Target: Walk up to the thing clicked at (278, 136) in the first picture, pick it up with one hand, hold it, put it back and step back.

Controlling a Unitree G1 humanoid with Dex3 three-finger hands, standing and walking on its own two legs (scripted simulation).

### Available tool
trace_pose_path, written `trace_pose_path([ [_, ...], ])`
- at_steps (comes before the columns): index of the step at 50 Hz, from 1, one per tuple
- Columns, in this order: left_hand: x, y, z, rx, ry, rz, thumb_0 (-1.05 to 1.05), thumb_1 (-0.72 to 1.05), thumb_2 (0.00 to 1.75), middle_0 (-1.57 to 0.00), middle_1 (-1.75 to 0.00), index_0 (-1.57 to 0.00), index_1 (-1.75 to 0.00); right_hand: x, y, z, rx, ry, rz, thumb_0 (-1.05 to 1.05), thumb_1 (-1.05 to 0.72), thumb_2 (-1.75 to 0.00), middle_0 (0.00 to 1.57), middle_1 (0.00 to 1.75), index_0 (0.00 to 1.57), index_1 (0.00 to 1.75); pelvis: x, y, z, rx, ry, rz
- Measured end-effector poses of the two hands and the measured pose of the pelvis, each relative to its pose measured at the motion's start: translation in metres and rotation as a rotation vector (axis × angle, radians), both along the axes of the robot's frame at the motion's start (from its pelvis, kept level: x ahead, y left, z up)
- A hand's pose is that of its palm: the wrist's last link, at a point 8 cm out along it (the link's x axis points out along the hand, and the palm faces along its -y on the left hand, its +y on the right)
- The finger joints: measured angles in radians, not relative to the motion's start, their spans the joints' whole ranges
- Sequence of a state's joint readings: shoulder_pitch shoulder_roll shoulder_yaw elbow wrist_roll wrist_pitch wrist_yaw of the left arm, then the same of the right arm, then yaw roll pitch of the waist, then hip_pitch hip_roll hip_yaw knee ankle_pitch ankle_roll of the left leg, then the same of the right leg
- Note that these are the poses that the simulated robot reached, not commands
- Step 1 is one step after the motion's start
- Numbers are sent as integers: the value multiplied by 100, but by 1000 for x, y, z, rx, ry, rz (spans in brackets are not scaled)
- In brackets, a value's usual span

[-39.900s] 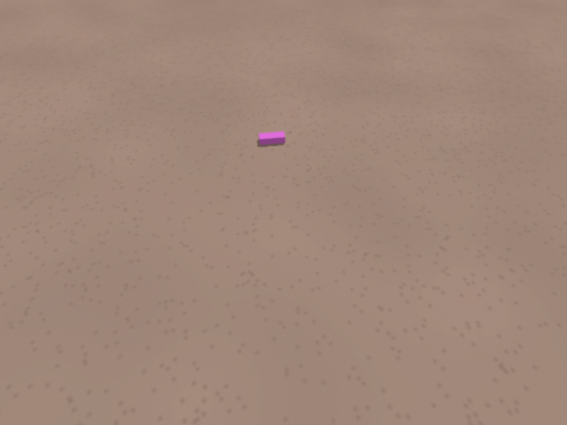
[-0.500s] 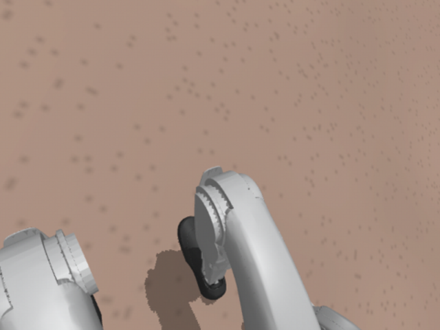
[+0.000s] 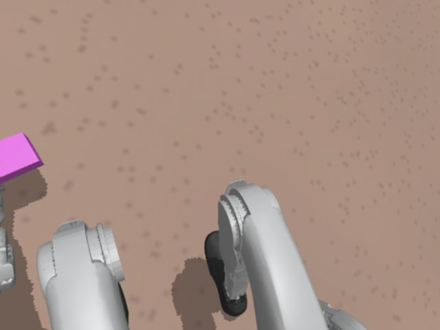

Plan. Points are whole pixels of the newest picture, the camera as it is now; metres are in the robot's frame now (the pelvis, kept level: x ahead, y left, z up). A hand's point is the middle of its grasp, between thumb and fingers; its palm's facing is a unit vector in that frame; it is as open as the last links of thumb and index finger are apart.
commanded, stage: settle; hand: left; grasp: from above
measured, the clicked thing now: out of the picture +0.43 +0.33 -0.24
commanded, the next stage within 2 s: lift in 0.38 s
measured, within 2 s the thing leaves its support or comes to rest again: neither
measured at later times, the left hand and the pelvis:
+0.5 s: hand out of the picture +0.41 +0.33 -0.15, palm faces -0.36 -0.21 -0.91, open 8.8 cm; pelvis +0.00 -0.01 +0.02, yaw +5 degrees
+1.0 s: hand out of the picture +0.38 +0.33 -0.05, palm faces -0.36 -0.20 -0.91, open 8.8 cm; pelvis +0.00 -0.01 +0.08, yaw +7 degrees
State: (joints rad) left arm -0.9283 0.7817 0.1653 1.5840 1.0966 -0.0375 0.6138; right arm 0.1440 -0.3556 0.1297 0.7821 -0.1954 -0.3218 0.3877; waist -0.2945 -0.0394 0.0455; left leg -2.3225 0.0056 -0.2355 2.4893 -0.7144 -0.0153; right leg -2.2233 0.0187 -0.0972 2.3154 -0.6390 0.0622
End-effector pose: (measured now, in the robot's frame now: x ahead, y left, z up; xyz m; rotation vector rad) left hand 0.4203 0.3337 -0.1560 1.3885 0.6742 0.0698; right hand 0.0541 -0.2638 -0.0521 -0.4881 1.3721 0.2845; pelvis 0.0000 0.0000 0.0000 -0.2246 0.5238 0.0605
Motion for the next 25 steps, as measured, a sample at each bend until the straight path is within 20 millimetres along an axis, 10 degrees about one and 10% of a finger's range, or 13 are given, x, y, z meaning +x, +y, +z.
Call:
trace_pose_path([
  [25, -6, -5, 68, 16, 31, 24, -1, 16, 31, -85, -32, -88, -30, 25, -13, -22, 0, -67, -100, 1, -91, -89, 20, 30, 20, 29, 1, -13, 18, 80, 63, 33],
])
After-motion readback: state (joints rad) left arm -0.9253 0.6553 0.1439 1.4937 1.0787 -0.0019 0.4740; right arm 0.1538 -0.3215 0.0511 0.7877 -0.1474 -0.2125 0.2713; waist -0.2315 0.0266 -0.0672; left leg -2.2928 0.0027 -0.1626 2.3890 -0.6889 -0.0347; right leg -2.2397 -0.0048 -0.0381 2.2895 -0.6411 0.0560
